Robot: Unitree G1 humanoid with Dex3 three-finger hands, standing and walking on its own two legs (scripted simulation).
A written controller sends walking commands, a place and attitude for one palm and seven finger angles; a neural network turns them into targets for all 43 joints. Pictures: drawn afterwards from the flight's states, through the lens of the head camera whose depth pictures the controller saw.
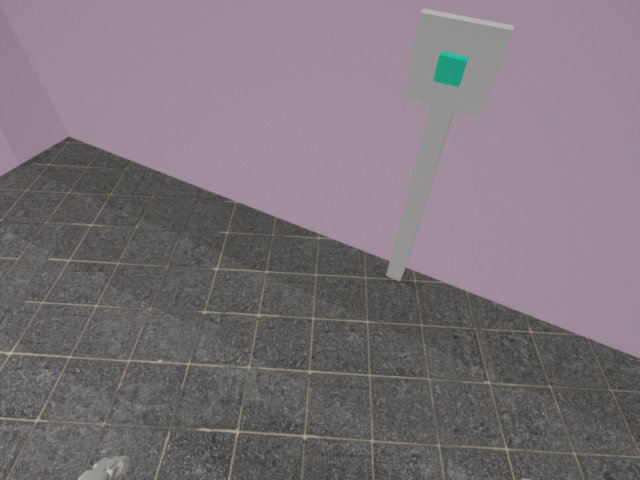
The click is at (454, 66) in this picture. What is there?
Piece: button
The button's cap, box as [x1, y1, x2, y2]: [433, 51, 467, 86]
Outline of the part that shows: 442,51 439,55 433,80 457,86 460,82 467,57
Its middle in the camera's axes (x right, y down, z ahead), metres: +0.30 -0.39 +0.89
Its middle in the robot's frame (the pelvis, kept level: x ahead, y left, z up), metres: +0.95 -0.25 +0.09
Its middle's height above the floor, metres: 0.86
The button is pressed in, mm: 0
